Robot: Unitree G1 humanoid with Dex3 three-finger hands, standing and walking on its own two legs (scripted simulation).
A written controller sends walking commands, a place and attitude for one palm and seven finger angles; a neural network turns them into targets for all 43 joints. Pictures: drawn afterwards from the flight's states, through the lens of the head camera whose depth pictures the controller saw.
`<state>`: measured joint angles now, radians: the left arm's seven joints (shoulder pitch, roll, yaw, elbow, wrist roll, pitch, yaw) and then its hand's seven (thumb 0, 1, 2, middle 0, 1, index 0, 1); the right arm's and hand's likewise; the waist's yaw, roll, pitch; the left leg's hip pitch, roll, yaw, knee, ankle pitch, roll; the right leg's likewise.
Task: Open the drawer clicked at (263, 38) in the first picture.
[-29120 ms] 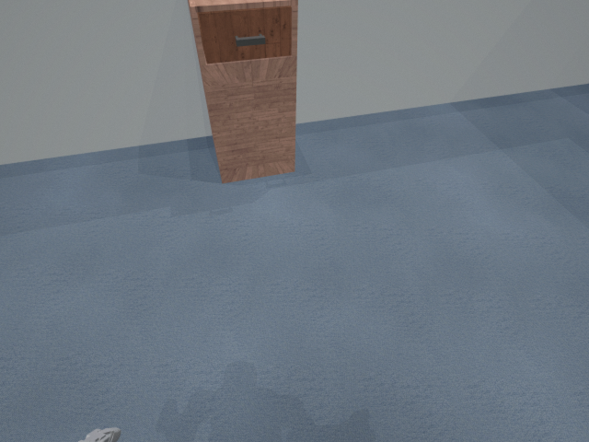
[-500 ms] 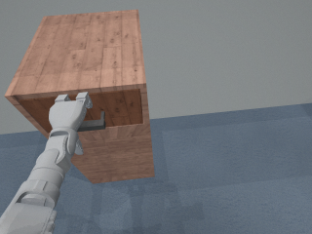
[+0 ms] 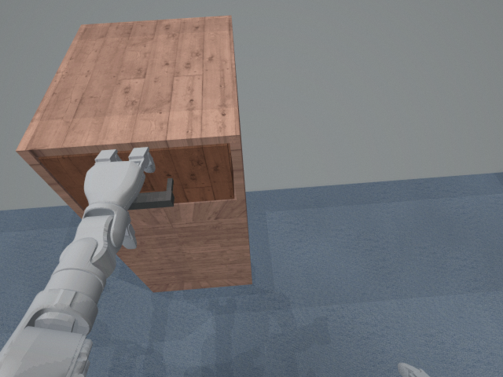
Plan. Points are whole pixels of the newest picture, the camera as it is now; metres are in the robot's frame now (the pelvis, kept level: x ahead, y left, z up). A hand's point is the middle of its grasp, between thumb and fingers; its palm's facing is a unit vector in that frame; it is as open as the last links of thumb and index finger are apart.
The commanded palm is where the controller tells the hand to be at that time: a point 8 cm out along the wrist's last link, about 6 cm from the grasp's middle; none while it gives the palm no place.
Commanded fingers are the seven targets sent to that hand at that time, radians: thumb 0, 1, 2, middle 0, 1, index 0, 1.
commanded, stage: re-aim the fingers above the handle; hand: left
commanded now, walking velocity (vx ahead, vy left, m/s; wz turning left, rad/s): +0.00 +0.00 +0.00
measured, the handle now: (146, 192) +0.46 +0.24 -0.03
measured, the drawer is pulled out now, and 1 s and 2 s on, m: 0.00 0.00 0.00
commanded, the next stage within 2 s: lower the fingers behind the handle in 1.74 s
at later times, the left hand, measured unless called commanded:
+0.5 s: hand (129, 198) +0.40 +0.24 +0.03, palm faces +0.02 -0.01 -1.00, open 13.8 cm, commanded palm +0.38 +0.24 +0.08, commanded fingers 0.00 -0.50 0.30 -0.30 -1.20 -0.30 -1.20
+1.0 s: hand (123, 199) +0.40 +0.24 +0.03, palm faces +0.01 -0.01 -1.00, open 13.8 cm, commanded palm +0.37 +0.24 +0.08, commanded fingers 0.00 -0.50 0.30 -0.30 -1.20 -0.30 -1.20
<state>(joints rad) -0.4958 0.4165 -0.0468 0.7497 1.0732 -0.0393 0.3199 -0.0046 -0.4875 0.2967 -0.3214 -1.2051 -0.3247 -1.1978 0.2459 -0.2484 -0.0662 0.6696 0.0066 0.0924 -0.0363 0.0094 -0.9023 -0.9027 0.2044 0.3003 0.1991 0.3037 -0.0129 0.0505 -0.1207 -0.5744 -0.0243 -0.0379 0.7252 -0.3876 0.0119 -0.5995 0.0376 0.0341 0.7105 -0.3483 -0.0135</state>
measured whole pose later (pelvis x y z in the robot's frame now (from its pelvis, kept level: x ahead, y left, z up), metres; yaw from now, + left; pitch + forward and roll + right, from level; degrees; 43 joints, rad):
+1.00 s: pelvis -0.01 +0.00 +0.00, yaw -1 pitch +13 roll +0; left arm -0.52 0.42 -0.03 0.81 1.08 -0.04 0.35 0.00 -0.49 0.30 -0.32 -1.20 -0.32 -1.20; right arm 0.28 -0.25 -0.07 0.69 0.01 0.08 -0.03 0.01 -0.90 -0.90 0.20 0.30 0.20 0.30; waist -0.02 0.05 -0.12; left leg -0.59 -0.02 -0.02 0.73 -0.37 0.02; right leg -0.62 0.04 0.05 0.71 -0.33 -0.01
